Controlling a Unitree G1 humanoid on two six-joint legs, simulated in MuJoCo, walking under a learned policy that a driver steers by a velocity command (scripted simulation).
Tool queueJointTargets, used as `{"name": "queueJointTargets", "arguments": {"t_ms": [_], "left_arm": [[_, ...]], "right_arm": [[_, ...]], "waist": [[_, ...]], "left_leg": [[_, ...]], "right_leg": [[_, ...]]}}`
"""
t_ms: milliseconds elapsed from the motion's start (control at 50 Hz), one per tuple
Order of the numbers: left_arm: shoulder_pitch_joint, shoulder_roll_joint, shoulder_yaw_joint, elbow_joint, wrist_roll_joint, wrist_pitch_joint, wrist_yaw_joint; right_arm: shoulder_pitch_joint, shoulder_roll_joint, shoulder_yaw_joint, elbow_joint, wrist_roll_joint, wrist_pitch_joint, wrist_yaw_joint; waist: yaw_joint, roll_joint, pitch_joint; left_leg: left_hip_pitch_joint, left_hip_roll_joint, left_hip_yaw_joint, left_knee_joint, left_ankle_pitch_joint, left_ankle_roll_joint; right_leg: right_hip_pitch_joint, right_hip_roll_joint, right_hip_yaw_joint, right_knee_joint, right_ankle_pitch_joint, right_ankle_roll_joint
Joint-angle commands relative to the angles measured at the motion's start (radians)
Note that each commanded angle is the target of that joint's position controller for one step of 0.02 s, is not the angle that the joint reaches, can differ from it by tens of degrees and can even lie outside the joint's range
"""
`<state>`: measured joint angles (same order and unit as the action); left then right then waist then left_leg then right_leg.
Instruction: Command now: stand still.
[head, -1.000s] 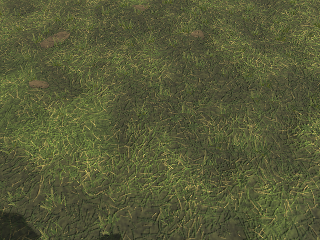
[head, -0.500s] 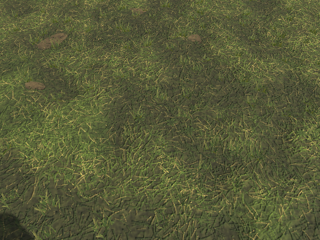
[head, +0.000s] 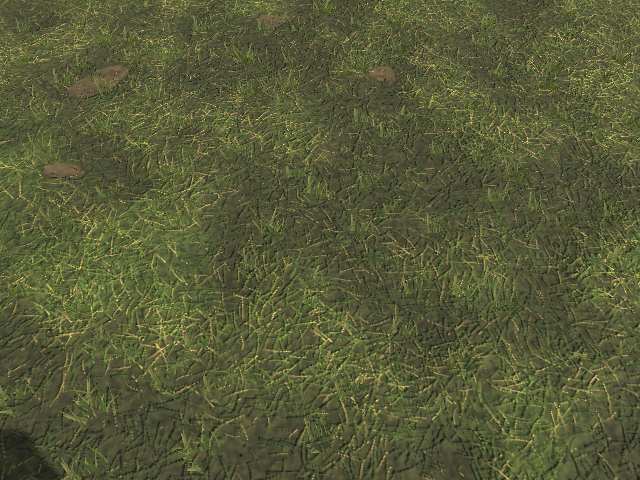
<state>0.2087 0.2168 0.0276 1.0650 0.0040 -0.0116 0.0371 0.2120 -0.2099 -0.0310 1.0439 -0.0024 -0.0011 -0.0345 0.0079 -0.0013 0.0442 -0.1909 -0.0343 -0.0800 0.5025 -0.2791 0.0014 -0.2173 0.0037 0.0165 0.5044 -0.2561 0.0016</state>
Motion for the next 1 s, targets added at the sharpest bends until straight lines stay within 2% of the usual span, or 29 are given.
{"name": "queueJointTargets", "arguments": {"t_ms": [20, 620, 640, 680, 700, 720, 760, 780, 800, 820, 840, 860, 880, 900, 920, 940, 960, 980, 1000], "left_arm": [[0.027, 0.101, 0.015, -0.022, 0.000, -0.007, 0.003], [0.102, 0.066, 0.000, 0.003, -0.004, -0.006, 0.003], [0.120, 0.054, -0.003, 0.014, -0.003, -0.005, 0.004], [0.127, 0.091, 0.010, 0.012, -0.015, -0.001, 0.010], [0.132, 0.104, 0.014, 0.006, -0.020, -0.004, 0.010], [0.151, 0.117, 0.019, 0.004, -0.024, -0.014, 0.008], [0.215, 0.160, 0.037, 0.013, -0.030, -0.035, 0.001], [0.216, 0.174, 0.044, 0.008, -0.029, -0.040, -0.001], [0.181, 0.172, 0.044, -0.009, -0.025, -0.045, -0.003], [0.130, 0.168, 0.043, -0.031, -0.028, -0.047, -0.006], [0.060, 0.166, 0.042, -0.058, -0.039, -0.044, -0.010], [0.014, 0.154, 0.038, -0.076, -0.041, -0.038, -0.011], [0.010, 0.111, 0.027, -0.081, -0.035, -0.038, -0.009], [0.038, 0.055, 0.013, -0.089, -0.015, -0.044, -0.004], [0.075, 0.021, 0.004, -0.090, -0.011, -0.045, 0.002], [0.105, 0.046, 0.010, -0.069, -0.015, -0.036, 0.004], [0.122, 0.042, 0.008, -0.056, -0.016, -0.027, 0.001], [0.126, 0.037, 0.007, -0.047, -0.013, -0.020, 0.002], [0.093, 0.048, 0.007, -0.056, -0.013, -0.016, 0.003]], "right_arm": [[0.025, -0.100, -0.015, -0.018, 0.000, -0.008, -0.004], [0.105, -0.066, 0.006, 0.039, 0.003, -0.009, -0.010], [0.126, -0.051, 0.010, 0.051, 0.002, -0.008, -0.010], [0.127, -0.068, 0.003, 0.047, 0.011, -0.007, -0.015], [0.116, -0.072, 0.002, 0.034, 0.013, -0.014, -0.015], [0.100, -0.061, 0.004, 0.021, 0.015, -0.026, -0.012], [0.073, -0.020, 0.011, -0.002, 0.021, -0.059, 0.002], [0.061, -0.021, 0.010, -0.010, 0.023, -0.071, 0.009], [0.068, -0.029, 0.006, -0.011, 0.025, -0.079, 0.015], [0.098, -0.023, 0.005, -0.004, 0.027, -0.085, 0.019], [0.157, -0.013, 0.005, 0.015, 0.029, -0.090, 0.021], [0.197, -0.009, 0.002, 0.039, 0.023, -0.087, 0.016], [0.245, -0.053, -0.012, 0.058, 0.009, -0.079, 0.012], [0.327, -0.142, -0.032, 0.068, 0.003, -0.069, 0.007], [0.338, -0.147, -0.019, 0.064, -0.019, -0.075, 0.018], [0.253, -0.049, 0.011, 0.041, -0.028, -0.086, 0.019], [0.191, -0.032, 0.019, 0.019, -0.024, -0.088, 0.020], [0.139, -0.071, 0.012, -0.001, -0.015, -0.082, 0.019], [0.102, -0.092, 0.008, -0.017, -0.003, -0.074, 0.015]], "waist": [[-0.001, 0.002, -0.003], [-0.004, 0.000, 0.012], [-0.005, -0.003, -0.012], [-0.001, -0.026, 0.032], [0.003, -0.041, 0.070], [0.013, -0.066, 0.095], [0.031, -0.159, 0.086], [0.029, -0.171, 0.090], [0.007, -0.152, 0.094], [-0.025, -0.149, 0.096], [-0.070, -0.149, 0.099], [-0.092, -0.118, 0.123], [-0.093, -0.017, 0.086], [-0.081, 0.205, 0.001], [-0.065, 0.307, -0.023], [-0.015, 0.176, -0.001], [0.007, 0.134, -0.016], [0.023, 0.105, -0.042], [0.023, 0.098, -0.041]], "left_leg": [[-0.047, 0.033, -0.020, -0.096, 0.114, 0.024], [-0.059, 0.028, 0.001, -0.092, 0.112, 0.013], [-0.048, 0.018, 0.014, -0.095, 0.022, 0.014], [-0.113, -0.017, 0.045, -0.048, -0.270, 0.037], [-0.166, -0.013, 0.043, -0.026, -0.354, 0.051], [-0.218, -0.004, 0.041, 0.011, -0.356, 0.060], [-0.282, -0.007, 0.095, 0.170, -0.204, 0.053], [-0.265, 0.019, 0.091, 0.242, -0.148, 0.059], [-0.234, 0.037, 0.083, 0.265, -0.148, 0.073], [-0.172, 0.044, 0.089, 0.213, -0.169, 0.089], [-0.040, 0.039, 0.104, 0.072, -0.156, 0.106], [0.069, 0.016, 0.106, -0.067, -0.072, 0.099], [0.150, 0.058, 0.024, -0.115, 0.029, 0.083], [0.248, 0.217, -0.195, -0.178, 0.273, 0.118], [0.189, 0.372, -0.374, -0.196, 0.550, 0.226], [0.136, 0.366, -0.320, -0.149, 0.742, 0.249], [0.121, 0.331, -0.220, -0.111, 0.881, 0.226], [0.136, 0.293, -0.150, -0.083, 0.951, 0.192], [0.149, 0.273, -0.110, -0.059, 1.049, 0.164]], "right_leg": [[0.011, -0.028, 0.024, -0.089, 0.075, -0.019], [-0.005, -0.021, 0.026, -0.095, 0.074, -0.031], [0.005, -0.013, 0.020, -0.106, -0.031, -0.033], [-0.039, -0.008, 0.038, -0.113, -0.362, -0.066], [-0.069, -0.039, 0.085, -0.138, -0.483, -0.093], [-0.066, -0.086, 0.157, -0.172, -0.545, -0.124], [0.001, -0.236, 0.378, -0.282, -0.605, -0.207], [-0.035, -0.302, 0.472, -0.328, -0.594, -0.244], [-0.080, -0.317, 0.483, -0.342, -0.563, -0.249], [-0.126, -0.299, 0.434, -0.336, -0.524, -0.229], [-0.208, -0.249, 0.341, -0.312, -0.482, -0.191], [-0.261, -0.166, 0.226, -0.225, -0.330, -0.144], [-0.275, -0.082, 0.109, -0.044, -0.109, -0.092], [-0.345, 0.027, -0.042, 0.236, -0.099, -0.021], [-0.353, 0.023, -0.013, 0.324, -0.297, 0.007], [-0.305, -0.031, 0.045, 0.420, -0.320, 0.027], [-0.277, -0.043, 0.054, 0.443, -0.309, 0.040], [-0.258, -0.058, 0.046, 0.401, -0.279, 0.048], [-0.251, -0.070, 0.039, 0.329, -0.235, 0.052]]}}
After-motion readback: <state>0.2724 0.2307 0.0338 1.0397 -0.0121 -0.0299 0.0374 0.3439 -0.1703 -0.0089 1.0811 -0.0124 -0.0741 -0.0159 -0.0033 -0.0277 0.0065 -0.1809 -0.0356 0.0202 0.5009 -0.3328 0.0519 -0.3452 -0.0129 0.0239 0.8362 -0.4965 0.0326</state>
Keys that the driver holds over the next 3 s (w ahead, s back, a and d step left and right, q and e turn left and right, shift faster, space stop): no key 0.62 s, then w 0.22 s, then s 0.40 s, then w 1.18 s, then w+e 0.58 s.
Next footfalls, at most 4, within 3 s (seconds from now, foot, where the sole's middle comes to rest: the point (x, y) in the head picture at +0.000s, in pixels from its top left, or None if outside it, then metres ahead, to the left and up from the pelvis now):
1.14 right None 0.13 -0.10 -0.77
1.92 right None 0.40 -0.12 -0.77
2.48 left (287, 380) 0.74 0.11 -0.77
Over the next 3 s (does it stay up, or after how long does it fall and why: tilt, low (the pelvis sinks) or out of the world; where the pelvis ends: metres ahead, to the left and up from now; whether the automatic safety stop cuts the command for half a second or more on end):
stays up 0.84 -0.03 -0.01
